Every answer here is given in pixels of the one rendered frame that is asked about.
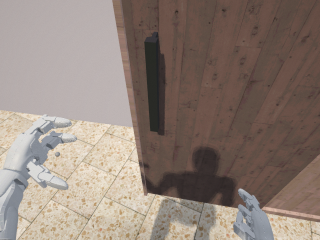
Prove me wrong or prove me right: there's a robot left forearm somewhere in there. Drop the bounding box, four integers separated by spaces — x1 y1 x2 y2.
0 169 29 240

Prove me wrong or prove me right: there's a handle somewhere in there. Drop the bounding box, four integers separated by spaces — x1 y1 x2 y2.
144 31 160 132

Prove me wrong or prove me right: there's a wardrobe door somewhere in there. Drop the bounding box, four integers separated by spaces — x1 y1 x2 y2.
264 154 320 216
121 0 320 209

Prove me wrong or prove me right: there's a right robot hand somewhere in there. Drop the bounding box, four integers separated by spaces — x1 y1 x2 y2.
233 188 274 240

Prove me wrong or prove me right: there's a left robot hand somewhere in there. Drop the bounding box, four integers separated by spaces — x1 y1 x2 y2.
3 114 77 190

